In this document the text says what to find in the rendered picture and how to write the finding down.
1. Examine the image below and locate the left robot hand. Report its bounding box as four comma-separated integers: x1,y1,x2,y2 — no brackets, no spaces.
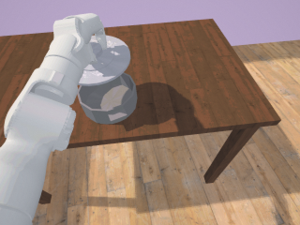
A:
75,13,108,65

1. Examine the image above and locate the robot left forearm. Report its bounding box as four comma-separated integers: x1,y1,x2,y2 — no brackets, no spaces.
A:
4,15,92,138

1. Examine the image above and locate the pot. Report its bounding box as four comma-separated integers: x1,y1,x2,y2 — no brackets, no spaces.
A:
77,72,138,125

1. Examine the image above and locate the left robot upper arm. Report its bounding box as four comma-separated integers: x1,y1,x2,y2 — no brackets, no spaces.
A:
0,92,76,225

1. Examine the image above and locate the table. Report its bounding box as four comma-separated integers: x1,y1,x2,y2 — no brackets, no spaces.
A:
0,19,281,204

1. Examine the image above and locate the lid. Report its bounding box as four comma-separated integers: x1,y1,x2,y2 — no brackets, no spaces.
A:
78,35,131,86

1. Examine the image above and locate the knob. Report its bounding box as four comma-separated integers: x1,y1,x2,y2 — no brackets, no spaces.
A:
90,42,103,58

